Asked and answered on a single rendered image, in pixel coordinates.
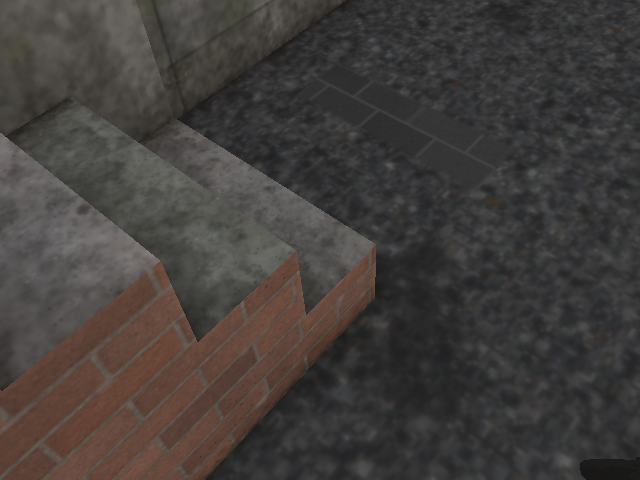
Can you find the robot right hand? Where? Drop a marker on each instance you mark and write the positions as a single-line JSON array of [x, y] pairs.
[[610, 469]]

